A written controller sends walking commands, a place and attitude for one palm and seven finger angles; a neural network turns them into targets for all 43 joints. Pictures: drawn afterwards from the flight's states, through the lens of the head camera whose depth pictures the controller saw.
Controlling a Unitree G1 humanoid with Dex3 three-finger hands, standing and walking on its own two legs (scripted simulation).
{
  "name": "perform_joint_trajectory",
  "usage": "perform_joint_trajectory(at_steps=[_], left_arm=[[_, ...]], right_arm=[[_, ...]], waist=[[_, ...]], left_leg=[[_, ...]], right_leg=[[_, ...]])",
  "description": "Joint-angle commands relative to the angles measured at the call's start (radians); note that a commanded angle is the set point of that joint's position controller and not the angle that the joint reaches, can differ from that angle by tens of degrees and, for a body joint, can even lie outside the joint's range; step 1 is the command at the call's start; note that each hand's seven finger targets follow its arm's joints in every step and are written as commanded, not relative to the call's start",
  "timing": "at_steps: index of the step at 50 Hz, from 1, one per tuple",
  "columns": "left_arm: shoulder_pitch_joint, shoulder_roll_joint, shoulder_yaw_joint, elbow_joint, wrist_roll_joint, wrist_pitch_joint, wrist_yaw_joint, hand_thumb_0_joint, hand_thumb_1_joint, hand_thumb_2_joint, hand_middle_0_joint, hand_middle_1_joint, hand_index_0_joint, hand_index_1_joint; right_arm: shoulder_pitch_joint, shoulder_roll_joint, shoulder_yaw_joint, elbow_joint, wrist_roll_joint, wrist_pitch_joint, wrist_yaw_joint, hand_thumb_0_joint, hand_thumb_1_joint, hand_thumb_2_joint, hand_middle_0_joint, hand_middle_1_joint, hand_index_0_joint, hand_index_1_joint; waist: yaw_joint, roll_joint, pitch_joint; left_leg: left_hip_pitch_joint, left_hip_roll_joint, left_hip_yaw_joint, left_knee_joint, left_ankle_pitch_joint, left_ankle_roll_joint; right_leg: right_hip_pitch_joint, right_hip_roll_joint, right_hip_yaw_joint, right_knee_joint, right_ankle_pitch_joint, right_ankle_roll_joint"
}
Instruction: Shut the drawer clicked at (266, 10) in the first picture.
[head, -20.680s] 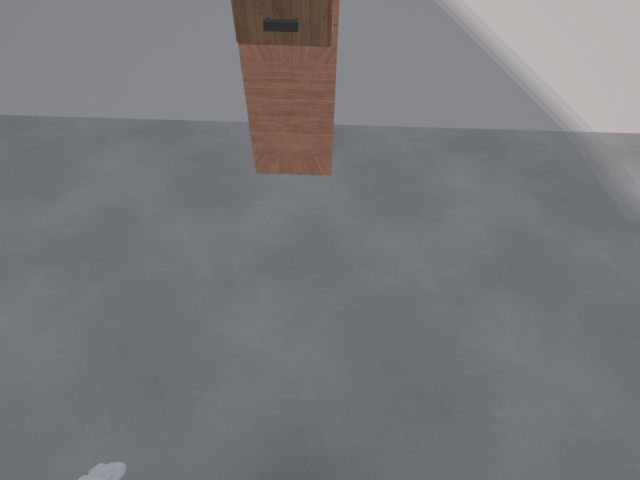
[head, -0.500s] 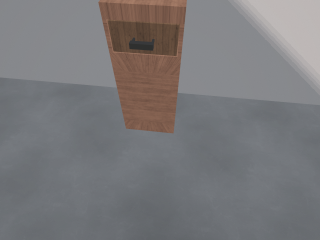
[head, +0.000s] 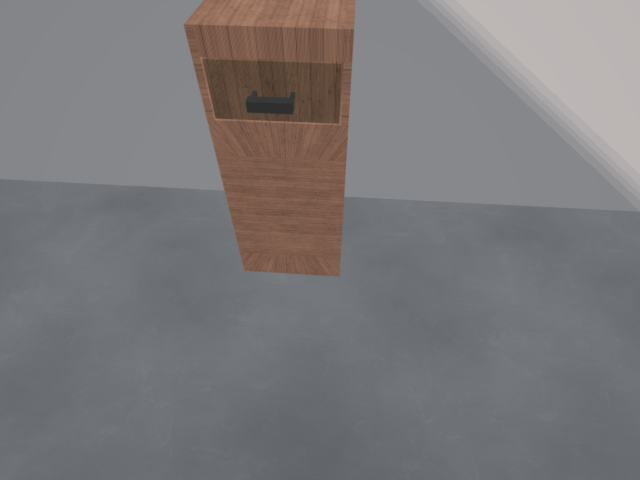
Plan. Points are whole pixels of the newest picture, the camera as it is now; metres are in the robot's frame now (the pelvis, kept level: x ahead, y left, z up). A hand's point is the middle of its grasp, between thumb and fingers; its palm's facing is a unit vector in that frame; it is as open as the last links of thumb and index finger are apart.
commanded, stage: let the arm hang, fingers relaxed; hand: left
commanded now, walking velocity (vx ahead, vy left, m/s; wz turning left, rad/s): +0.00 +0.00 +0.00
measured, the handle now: (272, 100) +0.94 +0.17 -0.01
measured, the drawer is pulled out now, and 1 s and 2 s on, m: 0.00 0.00 0.00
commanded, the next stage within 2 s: look to check the result in 0.04 s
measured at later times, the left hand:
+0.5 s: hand out of the picture +0.04 +0.20 -0.17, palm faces +0.02 -0.96 -0.27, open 7.4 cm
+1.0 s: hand out of the picture +0.10 +0.22 -0.15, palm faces -0.01 -0.94 -0.33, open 7.4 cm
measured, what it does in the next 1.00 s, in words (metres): stands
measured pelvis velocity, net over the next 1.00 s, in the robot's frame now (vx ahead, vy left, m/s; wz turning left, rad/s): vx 0.03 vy -0.01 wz -0.01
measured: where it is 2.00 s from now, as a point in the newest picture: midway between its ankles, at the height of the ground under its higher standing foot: outside the picture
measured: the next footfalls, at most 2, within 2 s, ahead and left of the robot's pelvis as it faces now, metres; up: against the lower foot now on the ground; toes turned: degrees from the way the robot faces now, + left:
none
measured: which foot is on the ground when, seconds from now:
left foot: down 0.00-1.00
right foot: down 0.00-1.00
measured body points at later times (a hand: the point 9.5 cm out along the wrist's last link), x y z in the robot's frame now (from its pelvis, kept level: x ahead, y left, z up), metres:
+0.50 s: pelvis +0.01 -0.01 +0.00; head +0.03 -0.01 +0.45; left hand +0.04 +0.25 -0.15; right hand +0.04 -0.26 -0.16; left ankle +0.05 +0.12 -0.74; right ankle +0.01 -0.10 -0.74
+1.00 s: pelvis +0.03 -0.01 +0.01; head +0.04 -0.02 +0.45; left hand +0.10 +0.27 -0.13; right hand +0.09 -0.29 -0.14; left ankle +0.05 +0.12 -0.74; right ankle +0.01 -0.10 -0.74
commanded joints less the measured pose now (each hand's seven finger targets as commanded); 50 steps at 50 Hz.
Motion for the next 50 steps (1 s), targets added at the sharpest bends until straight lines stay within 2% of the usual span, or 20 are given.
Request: perform_joint_trajectory(at_steps=[1,8,15,18,28,33,50], left_arm=[[0.058,0.139,0.022,-0.026,0.001,-0.014,0.01,0.0,0.9,0.9,-0.2,-0.3,-0.2,-0.3],[0.049,0.155,0.023,-0.021,-0.001,-0.019,0.009,0.0,0.9,0.9,-0.2,-0.3,-0.2,-0.3],[0.025,0.185,0.025,-0.018,0.0,-0.019,0.005,0.0,0.9,0.9,-0.2,-0.3,-0.2,-0.3],[0.011,0.203,0.028,-0.021,0.001,-0.023,0.004,0.0,0.9,0.9,-0.2,-0.3,-0.2,-0.3],[-0.039,0.253,0.029,-0.029,0.0,-0.029,0.0,0.0,0.9,0.9,-0.2,-0.3,-0.2,-0.3],[-0.062,0.275,0.031,-0.035,-0.001,-0.032,-0.001,0.0,0.9,0.9,-0.2,-0.3,-0.2,-0.3],[-0.11,0.321,0.03,-0.05,-0.002,-0.036,-0.002,0.0,0.9,0.9,-0.2,-0.3,-0.2,-0.3]], right_arm=[[0.041,-0.123,-0.026,-0.031,0.002,-0.012,-0.012,0.0,-0.9,-0.9,0.2,0.3,0.2,0.3],[0.025,-0.138,-0.025,-0.029,0.003,-0.015,-0.013,0.0,-0.9,-0.9,0.2,0.3,0.2,0.3],[-0.008,-0.175,-0.03,-0.033,0.003,-0.012,-0.011,0.0,-0.9,-0.9,0.2,0.3,0.2,0.3],[-0.024,-0.193,-0.032,-0.037,0.003,-0.016,-0.009,0.0,-0.9,-0.9,0.2,0.3,0.2,0.3],[-0.083,-0.248,-0.032,-0.042,0.003,-0.019,-0.006,0.0,-0.9,-0.9,0.2,0.3,0.2,0.3],[-0.108,-0.275,-0.032,-0.048,0.003,-0.024,-0.005,0.0,-0.9,-0.9,0.2,0.3,0.2,0.3],[-0.151,-0.326,-0.031,-0.057,0.005,-0.024,-0.002,0.0,-0.9,-0.9,0.2,0.3,0.2,0.3]], waist=[[0.005,0.005,0.023],[0.002,-0.005,-0.001],[0.0,-0.004,0.014],[0.001,-0.007,-0.009],[0.002,-0.006,-0.021],[0.005,-0.003,-0.056],[0.003,-0.022,-0.062]], left_leg=[[0.02,0.092,-0.089,-0.076,-0.023,0.021],[0.05,0.098,-0.086,-0.071,0.019,0.022],[0.055,0.098,-0.087,-0.081,-0.02,0.02],[0.069,0.102,-0.088,-0.077,0.014,0.021],[0.084,0.108,-0.093,-0.087,0.049,0.018],[0.104,0.114,-0.096,-0.088,0.101,0.018],[0.134,0.12,-0.089,-0.105,0.13,0.011]], right_leg=[[-0.067,-0.103,0.105,-0.119,-0.048,-0.031],[-0.046,-0.109,0.108,-0.127,-0.006,-0.032],[-0.057,-0.11,0.119,-0.15,-0.05,-0.034],[-0.039,-0.114,0.119,-0.15,-0.014,-0.035],[-0.012,-0.121,0.124,-0.16,0.043,-0.033],[0.024,-0.126,0.122,-0.151,0.122,-0.032],[0.049,-0.131,0.13,-0.169,0.194,-0.025]])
